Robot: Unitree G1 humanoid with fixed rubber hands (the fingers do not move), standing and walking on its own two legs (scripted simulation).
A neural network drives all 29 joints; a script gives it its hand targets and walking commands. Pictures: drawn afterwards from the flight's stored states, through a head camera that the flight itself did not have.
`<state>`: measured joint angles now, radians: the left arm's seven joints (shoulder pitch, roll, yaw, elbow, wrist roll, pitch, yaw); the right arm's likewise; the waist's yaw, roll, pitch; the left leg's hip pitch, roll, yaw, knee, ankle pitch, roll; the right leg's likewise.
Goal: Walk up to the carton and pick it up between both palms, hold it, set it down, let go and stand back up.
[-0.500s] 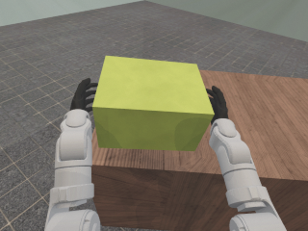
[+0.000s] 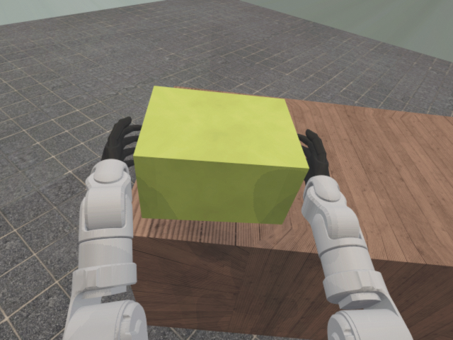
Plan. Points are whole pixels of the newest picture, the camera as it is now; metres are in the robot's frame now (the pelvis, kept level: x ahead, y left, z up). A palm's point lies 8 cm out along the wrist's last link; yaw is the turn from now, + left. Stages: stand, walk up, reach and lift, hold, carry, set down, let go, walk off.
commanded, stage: hold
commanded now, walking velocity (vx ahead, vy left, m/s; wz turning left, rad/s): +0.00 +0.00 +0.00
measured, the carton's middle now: (217, 154) +0.42 +0.02 +0.14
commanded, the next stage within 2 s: none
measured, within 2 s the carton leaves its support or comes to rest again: neither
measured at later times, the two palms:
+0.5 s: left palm (112, 166) +0.36 +0.19 +0.16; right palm (315, 175) +0.35 -0.15 +0.16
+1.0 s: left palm (115, 165) +0.35 +0.18 +0.17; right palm (322, 175) +0.35 -0.16 +0.17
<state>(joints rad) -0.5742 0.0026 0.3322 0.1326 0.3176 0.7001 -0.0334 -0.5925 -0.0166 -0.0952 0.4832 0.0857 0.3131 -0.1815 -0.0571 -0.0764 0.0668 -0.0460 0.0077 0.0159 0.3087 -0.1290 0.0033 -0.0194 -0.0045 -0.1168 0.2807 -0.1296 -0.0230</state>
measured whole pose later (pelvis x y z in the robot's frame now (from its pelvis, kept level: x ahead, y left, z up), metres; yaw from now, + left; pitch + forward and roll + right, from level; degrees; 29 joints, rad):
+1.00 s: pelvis -0.01 +0.00 +0.00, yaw -1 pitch -9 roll +0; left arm -0.54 0.00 0.34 0.06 0.32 0.72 -0.05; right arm -0.59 -0.02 -0.07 0.44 0.08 0.30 -0.18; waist -0.07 -0.06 0.09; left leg -0.02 0.01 0.03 0.31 -0.12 0.00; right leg 0.00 0.00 -0.11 0.28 -0.12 -0.03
